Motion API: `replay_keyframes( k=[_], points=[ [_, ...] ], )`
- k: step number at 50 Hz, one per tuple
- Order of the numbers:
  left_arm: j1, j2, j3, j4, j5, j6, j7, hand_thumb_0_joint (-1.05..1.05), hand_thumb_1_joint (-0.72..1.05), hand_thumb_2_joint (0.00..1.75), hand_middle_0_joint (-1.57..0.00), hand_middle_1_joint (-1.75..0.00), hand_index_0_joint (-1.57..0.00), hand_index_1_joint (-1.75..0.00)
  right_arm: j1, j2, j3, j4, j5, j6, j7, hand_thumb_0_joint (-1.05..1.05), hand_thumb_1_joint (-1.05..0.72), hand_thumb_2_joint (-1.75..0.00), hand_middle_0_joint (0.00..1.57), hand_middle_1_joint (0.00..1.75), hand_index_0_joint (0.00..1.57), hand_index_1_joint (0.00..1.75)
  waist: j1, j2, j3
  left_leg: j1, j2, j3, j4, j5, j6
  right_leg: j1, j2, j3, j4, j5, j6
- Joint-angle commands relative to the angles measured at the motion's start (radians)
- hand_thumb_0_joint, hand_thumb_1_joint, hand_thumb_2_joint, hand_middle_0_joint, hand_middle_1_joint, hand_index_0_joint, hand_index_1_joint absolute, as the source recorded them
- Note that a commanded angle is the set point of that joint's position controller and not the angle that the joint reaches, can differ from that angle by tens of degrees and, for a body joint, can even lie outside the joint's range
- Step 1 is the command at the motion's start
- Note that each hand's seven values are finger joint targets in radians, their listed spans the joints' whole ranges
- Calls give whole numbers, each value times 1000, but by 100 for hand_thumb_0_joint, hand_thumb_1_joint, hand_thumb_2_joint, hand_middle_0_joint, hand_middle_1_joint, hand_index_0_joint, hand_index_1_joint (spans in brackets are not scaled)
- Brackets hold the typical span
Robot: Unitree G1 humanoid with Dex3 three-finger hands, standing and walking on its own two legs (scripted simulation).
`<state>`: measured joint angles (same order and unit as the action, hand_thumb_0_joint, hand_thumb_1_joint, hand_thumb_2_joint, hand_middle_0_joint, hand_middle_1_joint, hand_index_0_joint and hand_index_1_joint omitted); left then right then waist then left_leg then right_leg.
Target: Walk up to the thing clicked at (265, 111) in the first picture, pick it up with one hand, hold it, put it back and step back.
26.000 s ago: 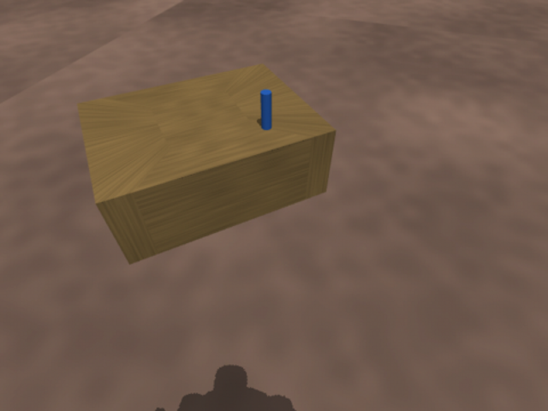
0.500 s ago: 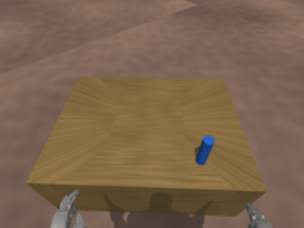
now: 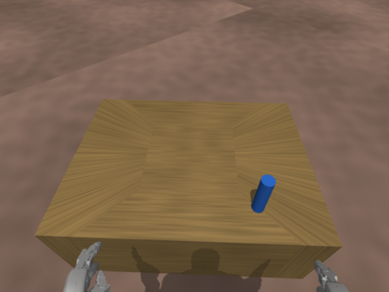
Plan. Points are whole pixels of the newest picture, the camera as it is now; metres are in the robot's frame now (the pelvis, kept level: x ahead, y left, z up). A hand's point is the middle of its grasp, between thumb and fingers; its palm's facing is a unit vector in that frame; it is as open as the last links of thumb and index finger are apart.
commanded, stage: home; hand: right
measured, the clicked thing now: (262, 194) +0.51 -0.20 -0.24
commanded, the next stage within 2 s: stand in 0.74 s
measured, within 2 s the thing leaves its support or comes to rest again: neither
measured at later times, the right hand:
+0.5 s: hand out of the picture +0.12 -0.24 -0.10, palm faces +0.00 +0.94 -0.34, open 17.5 cm
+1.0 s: hand out of the picture +0.01 -0.26 -0.10, palm faces +0.01 +0.94 -0.35, open 16.2 cm
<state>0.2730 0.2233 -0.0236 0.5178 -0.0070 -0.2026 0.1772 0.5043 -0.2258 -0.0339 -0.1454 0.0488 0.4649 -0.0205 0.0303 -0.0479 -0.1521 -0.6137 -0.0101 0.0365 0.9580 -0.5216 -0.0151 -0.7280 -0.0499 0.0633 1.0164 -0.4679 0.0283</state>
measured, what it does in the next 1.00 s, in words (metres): rises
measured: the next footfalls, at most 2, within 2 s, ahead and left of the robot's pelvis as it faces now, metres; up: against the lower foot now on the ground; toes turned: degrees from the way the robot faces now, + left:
none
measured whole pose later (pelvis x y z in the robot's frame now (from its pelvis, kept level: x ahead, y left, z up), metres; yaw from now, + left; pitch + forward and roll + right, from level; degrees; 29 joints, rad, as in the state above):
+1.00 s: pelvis -0.02 -0.01 +0.06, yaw +0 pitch -4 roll +0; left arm 0.13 0.30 0.03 1.09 0.03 0.01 -0.01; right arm 0.24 -0.31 -0.02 1.03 -0.04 -0.01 -0.02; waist -0.01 -0.01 0.07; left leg -0.13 0.04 0.00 0.46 -0.26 -0.03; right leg -0.21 -0.01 0.01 0.46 -0.19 0.01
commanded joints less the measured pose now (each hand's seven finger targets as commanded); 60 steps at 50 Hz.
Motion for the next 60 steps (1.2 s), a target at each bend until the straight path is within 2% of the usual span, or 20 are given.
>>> replay_keyframes(
  k=[1, 4, 12, 13, 14, 15, 17, 20, 22, 27, 29, 32, 34, 36, 40, 42, 44, 45, 52, 60],
  points=[
    [-70, 121, 53, -166, -2, -53, 11, 0, 90, 90, -20, -30, -20, -30, -4, -111, -62, -187, -5, -48, -9, 0, 56, -4, 5, 5, 5, 5, 3, 2, -93, -5, -20, 30, -162, 268, 7, 163, 37, -33, -146, 239, -40],
    [-74, 122, 53, -168, -2, -56, 10, 0, 90, 90, -20, -30, -20, -30, -26, -110, -63, -197, -5, -52, -9, 0, 58, -4, 5, 5, 5, 5, 5, -30, -74, -30, -22, 35, -168, 190, 12, 157, 36, -29, -169, 167, -38],
    [-69, 119, 50, -162, -1, -61, 15, 0, 90, 90, -20, -30, -20, -30, -8, -103, -57, -179, -1, -56, -7, 0, 56, -5, 5, 5, 5, 5, 8, 10, -80, -21, -21, 34, -167, 214, 8, 155, 35, -31, -154, 188, -41],
    [-172, 262, 95, 87, 121, 42, -44, 0, 90, 90, -20, -31, -20, -31, -225, -219, -68, 172, -137, -285, -32, 0, 59, -3, 5, 4, 5, 4, -63, 119, 78, 194, 38, -65, -229, 186, 71, 178, 17, 7, -208, 334, -84],
    [-139, 244, 99, 82, 125, 81, -80, 0, 90, 90, -20, -31, -20, -31, -212, -222, -78, 344, -109, -366, -25, 0, 53, -6, 5, 5, 5, 5, -43, 160, 20, 239, 86, -129, -283, 226, 92, 222, 25, -22, -180, 321, -83],
    [-134, 222, 97, 76, 117, 91, -98, 0, 90, 90, -20, -31, -20, -31, -211, -235, -76, 379, -108, -408, -18, 0, 57, -3, 5, 5, 5, 5, -36, 172, 16, 257, 111, -185, -294, 248, 98, 211, 22, -14, -184, 294, -84],
    [-130, 221, 106, 101, 100, 110, -124, 0, 90, 90, -20, -31, -20, -31, -226, -266, -61, 425, -139, -448, -8, 0, 61, 0, 4, 3, 4, 3, -30, 139, 54, 193, 128, -185, -317, 290, 93, 269, 27, -26, -201, 266, -89],
    [-113, 245, 110, 164, 64, 124, -165, 0, 90, 90, -20, -31, -20, -31, -264, -252, -62, 550, -101, -462, -1, 0, 58, -3, 5, 5, 5, 5, -30, 106, 40, 211, 109, -134, -300, 266, 62, 357, 18, 5, -301, 274, -91],
    [-132, 250, 112, 197, 65, 132, -176, 0, 90, 90, -20, -31, -20, -31, -270, -225, -56, 605, -89, -469, -7, 0, 55, -5, 5, 5, 5, 5, -48, 35, 40, 222, 84, -96, -287, 265, 40, 384, 3, 47, -344, 312, -93],
    [-156, 260, 111, 259, 60, 145, -171, 0, 90, 90, -20, -31, -20, -31, -256, -215, -49, 749, -94, -493, -14, 0, 54, -5, 5, 5, 5, 5, -60, -67, 59, 304, 63, -66, -303, 247, 28, 417, -63, 128, -476, 317, -107],
    [-167, 268, 112, 282, 54, 151, -168, 0, 90, 90, -20, -31, -20, -31, -273, -231, -53, 798, -96, -500, -17, 0, 55, -5, 5, 5, 5, 5, -56, -37, 73, 357, 73, -72, -348, 282, 30, 410, -55, 108, -496, 317, -102],
    [-156, 267, 112, 327, 44, 161, -164, 0, 90, 90, -20, -31, -20, -31, -268, -254, -52, 874, -92, -510, -18, 0, 51, -7, 5, 6, 5, 6, -46, 21, 78, 389, 98, -91, -412, 403, 34, 465, -29, 56, -478, 403, -87],
    [-145, 272, 110, 358, 41, 165, -163, 0, 90, 90, -20, -31, -20, -30, -271, -256, -48, 917, -87, -509, -20, 0, 54, -6, 5, 5, 5, 5, -40, 29, 86, 387, 102, -89, -435, 415, 33, 513, -35, 56, -502, 435, -84],
    [-149, 282, 109, 387, 40, 171, -164, 0, 90, 90, -20, -31, -20, -31, -260, -254, -40, 960, -83, -506, -23, 0, 54, -5, 5, 5, 5, 5, -48, 4, 112, 396, 98, -83, -467, 380, 27, 522, -46, 74, -554, 389, -85],
    [-169, 279, 104, 439, 37, 187, -167, 0, 90, 90, -20, -31, -20, -31, -293, -263, -32, 1029, -83, -503, -22, 0, 53, -6, 5, 5, 5, 5, -34, 52, 179, 386, 115, -107, -569, 293, 28, 523, -28, 57, -613, 234, -74],
    [-162, 284, 102, 466, 36, 190, -169, 0, 90, 90, -20, -31, -20, -31, -289, -265, -28, 1063, -82, -502, -19, 0, 54, -6, 5, 5, 5, 5, -31, 64, 206, 375, 115, -107, -595, 257, 28, 539, -28, 58, -632, 204, -68],
    [-171, 285, 100, 487, 38, 190, -170, 0, 90, 90, -20, -30, -20, -30, -292, -265, -28, 1087, -81, -499, -19, 0, 38, -22, 20, 21, 20, 21, -34, 49, 206, 385, 112, -99, -604, 250, 25, 543, -33, 66, -655, 186, -65],
    [-166, 284, 98, 499, 37, 190, -171, 0, 90, 90, -20, -30, -20, -30, -296, -266, -27, 1099, -80, -499, -19, 0, 30, -30, 20, 29, 20, 29, -30, 47, 213, 397, 112, -97, -609, 245, 24, 537, -32, 68, -669, 171, -63],
    [-196, 286, 90, 539, 31, 187, -175, 0, 90, 90, -20, -30, -20, -30, -295, -270, -20, 1150, -78, -496, -12, 0, -26, -86, 20, 30, 20, 30, -36, 47, 210, 405, 114, -97, -630, 221, 30, 550, -43, 77, -702, 167, -58],
    [-191, 293, 78, 576, 28, 187, -173, 0, 90, 90, -20, -30, -20, -30, -308, -283, -14, 1183, -76, -495, -9, 0, -90, -90, 20, 30, 20, 30, -34, 42, 205, 429, 119, -99, -646, 238, 31, 551, -47, 71, -709, 188, -52]
  ],
)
